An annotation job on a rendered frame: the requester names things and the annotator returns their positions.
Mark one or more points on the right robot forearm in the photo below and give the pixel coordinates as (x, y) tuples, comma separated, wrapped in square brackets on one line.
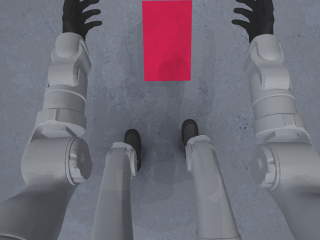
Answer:
[(271, 93)]

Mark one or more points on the right robot upper arm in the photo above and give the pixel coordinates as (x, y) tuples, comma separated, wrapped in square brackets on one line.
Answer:
[(290, 172)]

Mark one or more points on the left robot forearm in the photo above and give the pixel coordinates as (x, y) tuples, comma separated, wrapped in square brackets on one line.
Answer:
[(65, 95)]

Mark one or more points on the left robot upper arm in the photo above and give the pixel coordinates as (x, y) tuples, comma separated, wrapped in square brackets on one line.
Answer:
[(52, 169)]

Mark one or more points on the carton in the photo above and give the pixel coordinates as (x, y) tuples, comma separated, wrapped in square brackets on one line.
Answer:
[(167, 39)]

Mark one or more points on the robot left hand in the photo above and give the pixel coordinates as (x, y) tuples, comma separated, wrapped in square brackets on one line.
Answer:
[(74, 20)]

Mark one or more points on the robot right shin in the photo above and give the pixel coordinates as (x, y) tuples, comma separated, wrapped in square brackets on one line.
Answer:
[(202, 138)]

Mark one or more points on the left robot thigh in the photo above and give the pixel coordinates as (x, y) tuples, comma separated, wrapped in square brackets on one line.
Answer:
[(113, 215)]

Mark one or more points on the robot right hand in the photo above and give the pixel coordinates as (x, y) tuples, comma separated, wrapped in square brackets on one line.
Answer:
[(261, 17)]

